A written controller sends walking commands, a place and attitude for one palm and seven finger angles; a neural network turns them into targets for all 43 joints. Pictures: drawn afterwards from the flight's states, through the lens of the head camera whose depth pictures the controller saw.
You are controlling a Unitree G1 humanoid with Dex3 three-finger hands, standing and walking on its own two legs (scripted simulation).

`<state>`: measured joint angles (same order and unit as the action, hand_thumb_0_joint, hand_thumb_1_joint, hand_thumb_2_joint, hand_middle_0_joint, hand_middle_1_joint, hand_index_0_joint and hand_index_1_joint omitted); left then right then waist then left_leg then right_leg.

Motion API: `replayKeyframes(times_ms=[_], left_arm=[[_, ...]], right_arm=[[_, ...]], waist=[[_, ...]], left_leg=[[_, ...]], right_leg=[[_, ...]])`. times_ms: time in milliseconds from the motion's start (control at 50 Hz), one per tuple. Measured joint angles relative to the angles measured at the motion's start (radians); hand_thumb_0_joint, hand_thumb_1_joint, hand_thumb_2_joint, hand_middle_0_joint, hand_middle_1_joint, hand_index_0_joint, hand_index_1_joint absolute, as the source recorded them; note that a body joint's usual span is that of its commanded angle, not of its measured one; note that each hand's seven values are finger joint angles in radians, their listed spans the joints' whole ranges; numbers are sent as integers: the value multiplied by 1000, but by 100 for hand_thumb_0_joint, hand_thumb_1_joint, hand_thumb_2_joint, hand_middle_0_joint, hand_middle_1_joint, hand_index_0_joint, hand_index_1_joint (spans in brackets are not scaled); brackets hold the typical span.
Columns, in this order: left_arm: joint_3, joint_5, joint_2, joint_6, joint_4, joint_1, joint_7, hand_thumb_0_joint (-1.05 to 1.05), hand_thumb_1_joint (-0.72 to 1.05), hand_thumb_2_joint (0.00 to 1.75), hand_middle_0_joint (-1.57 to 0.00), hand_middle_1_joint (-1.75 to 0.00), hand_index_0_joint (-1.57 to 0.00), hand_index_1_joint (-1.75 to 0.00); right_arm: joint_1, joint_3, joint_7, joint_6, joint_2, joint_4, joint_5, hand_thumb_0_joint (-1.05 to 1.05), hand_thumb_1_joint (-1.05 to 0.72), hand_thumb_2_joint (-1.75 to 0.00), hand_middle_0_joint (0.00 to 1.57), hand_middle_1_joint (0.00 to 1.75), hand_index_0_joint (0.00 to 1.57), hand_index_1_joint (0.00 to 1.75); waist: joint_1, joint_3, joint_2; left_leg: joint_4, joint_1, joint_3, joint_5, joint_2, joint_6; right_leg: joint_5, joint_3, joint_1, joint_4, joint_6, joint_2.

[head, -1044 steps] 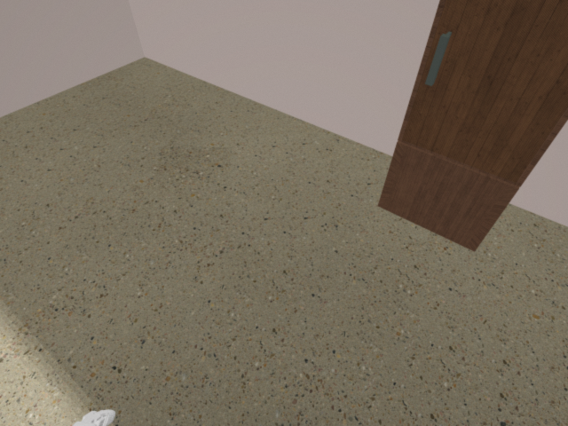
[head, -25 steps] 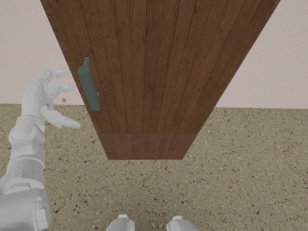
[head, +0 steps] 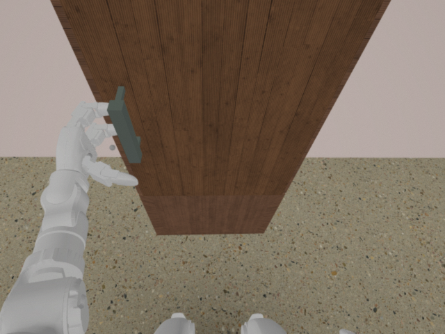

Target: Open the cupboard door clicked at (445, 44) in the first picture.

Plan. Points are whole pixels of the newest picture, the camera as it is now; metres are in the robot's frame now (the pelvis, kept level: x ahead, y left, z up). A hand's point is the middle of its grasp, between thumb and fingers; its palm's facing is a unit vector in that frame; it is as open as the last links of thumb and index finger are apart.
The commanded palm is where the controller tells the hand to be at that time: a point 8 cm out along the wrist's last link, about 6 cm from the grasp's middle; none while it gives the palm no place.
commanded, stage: slide the fingers in behind the handle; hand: left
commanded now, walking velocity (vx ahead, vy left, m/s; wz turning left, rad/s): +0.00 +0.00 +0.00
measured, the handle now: (128, 127) +0.48 +0.18 +0.06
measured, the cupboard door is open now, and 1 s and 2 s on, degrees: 0 0 3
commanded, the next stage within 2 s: close the thumb around the handle in 0.86 s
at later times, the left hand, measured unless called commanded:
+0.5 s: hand (129, 146) +0.43 +0.17 +0.06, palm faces +0.02 -1.00 +0.00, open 14.0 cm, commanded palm +0.40 +0.22 +0.06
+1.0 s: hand (125, 148) +0.43 +0.17 +0.07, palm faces +0.03 -1.00 +0.00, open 14.0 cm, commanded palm +0.40 +0.22 +0.06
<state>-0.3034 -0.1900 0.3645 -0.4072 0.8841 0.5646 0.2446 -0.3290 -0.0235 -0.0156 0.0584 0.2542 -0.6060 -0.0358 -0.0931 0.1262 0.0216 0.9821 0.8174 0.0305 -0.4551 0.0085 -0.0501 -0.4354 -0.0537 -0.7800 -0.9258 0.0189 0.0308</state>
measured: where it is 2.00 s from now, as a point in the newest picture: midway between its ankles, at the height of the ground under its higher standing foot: outside the picture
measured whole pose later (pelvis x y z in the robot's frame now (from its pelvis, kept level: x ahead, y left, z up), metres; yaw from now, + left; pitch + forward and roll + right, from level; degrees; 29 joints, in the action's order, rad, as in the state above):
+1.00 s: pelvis +0.00 -0.01 +0.00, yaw +0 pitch +16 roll -2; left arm -0.27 -0.18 0.32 -0.42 0.85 0.54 0.19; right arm -0.33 -0.01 -0.01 0.05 0.25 -0.61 -0.03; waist -0.09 0.13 0.02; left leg 0.98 0.81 0.03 -0.46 0.01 -0.04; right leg -0.44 -0.05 -0.77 -0.93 0.03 0.04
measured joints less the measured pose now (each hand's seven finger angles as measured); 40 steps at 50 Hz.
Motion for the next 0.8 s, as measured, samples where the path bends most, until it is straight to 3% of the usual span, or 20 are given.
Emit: replayKeyframes(times_ms=[480,800], left_arm=[[22,20,-42,-8,5,13,-61,-1,-50,30,-30,-120,-30,-120],[40,13,-53,-12,-12,3,-64,-1,-50,30,-30,-120,-30,-120]], right_arm=[[3,6,8,-6,-5,-1,4,1,-91,-89,20,30,20,30],[0,13,10,-7,-1,-12,3,1,-91,-89,20,30,20,30]], waist=[[-7,0,0],[1,4,2]], left_leg=[[0,1,0,1,4,11],[-3,-3,-1,-2,2,11]], right_leg=[[-6,1,-9,-13,12,4],[-9,0,-4,-10,11,3]])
